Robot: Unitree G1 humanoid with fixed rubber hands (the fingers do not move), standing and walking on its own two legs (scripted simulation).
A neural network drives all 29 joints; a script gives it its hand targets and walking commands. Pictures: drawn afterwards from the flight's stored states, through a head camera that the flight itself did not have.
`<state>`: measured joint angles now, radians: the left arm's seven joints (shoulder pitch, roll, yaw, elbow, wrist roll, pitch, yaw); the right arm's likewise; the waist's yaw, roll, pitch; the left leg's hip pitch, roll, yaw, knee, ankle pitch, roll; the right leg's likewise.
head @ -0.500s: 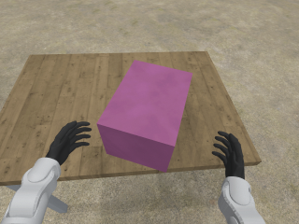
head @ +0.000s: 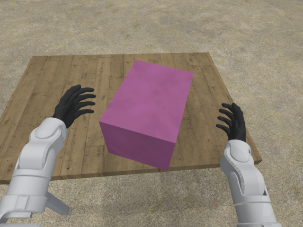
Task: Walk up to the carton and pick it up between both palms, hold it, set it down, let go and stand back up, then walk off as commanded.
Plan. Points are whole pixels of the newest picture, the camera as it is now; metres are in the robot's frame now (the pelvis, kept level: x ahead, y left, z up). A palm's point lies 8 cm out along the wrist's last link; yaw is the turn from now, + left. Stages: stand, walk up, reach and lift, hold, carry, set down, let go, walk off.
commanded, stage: reach and lift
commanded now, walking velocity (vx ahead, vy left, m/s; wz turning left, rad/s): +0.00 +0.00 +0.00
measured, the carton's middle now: (151, 112) +0.45 +0.02 +0.00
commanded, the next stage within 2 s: none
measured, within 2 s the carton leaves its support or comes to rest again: neither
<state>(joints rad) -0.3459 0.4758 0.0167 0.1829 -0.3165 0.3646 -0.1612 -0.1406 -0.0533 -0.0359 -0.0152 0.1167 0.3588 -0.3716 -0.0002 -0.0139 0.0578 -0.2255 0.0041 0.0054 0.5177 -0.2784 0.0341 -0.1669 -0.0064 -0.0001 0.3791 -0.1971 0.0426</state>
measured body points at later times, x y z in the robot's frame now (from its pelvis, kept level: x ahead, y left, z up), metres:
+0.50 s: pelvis +0.00 +0.00 +0.00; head +0.02 +0.02 +0.45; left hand +0.42 +0.21 +0.14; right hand +0.36 -0.20 +0.10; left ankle +0.00 +0.09 -0.74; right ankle +0.00 -0.15 -0.74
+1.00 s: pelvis +0.00 +0.00 +0.00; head +0.01 +0.02 +0.45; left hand +0.46 +0.20 +0.13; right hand +0.39 -0.20 +0.11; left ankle +0.00 +0.09 -0.74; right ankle +0.00 -0.15 -0.74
